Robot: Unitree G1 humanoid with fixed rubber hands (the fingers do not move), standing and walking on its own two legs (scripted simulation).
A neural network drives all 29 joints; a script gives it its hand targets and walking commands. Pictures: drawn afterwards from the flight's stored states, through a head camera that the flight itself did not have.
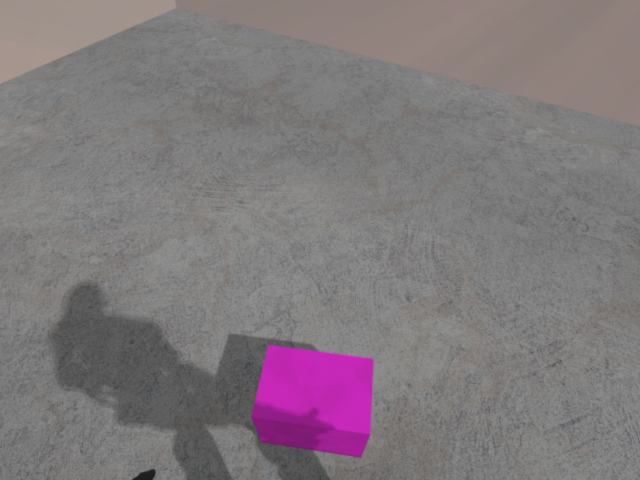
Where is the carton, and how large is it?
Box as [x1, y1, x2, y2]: [251, 345, 373, 457]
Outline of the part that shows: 268,345 251,416 261,441 360,457 369,436 373,359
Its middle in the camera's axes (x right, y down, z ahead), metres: -0.01 +0.47 +1.08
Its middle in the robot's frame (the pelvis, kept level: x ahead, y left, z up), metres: +0.41 +0.02 -0.64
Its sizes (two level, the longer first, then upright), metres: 0.289 0.188 0.244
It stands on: the floor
